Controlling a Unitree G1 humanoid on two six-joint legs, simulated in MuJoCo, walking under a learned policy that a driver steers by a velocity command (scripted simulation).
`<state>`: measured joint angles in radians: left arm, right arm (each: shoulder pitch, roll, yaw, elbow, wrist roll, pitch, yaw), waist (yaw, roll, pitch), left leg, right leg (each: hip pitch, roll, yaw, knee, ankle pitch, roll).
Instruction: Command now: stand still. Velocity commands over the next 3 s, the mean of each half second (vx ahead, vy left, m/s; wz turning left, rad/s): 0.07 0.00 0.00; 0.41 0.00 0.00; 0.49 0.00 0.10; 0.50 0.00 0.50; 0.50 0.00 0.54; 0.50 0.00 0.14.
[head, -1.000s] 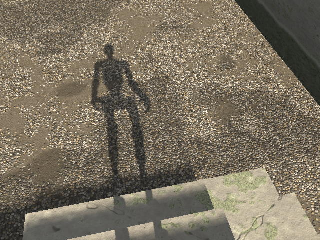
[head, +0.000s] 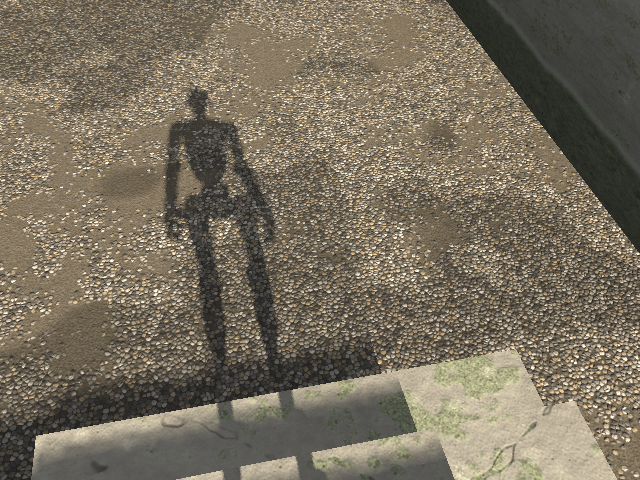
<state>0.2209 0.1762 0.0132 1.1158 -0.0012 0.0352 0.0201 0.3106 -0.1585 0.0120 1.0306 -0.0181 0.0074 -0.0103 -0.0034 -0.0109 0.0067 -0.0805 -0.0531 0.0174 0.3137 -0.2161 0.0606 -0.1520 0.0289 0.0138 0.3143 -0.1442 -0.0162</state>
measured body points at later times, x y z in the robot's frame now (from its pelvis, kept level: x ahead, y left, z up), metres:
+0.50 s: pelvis +0.03 +0.01 +0.00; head +0.02 +0.01 +0.44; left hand +0.04 +0.25 -0.17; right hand -0.01 -0.23 -0.16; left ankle -0.03 +0.08 -0.75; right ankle +0.02 -0.10 -0.73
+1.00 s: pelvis +0.28 -0.14 -0.20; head +0.29 -0.17 +0.25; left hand +0.42 +0.12 -0.31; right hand +0.16 -0.38 -0.36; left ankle +0.06 +0.06 -0.65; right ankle +0.36 -0.23 -0.93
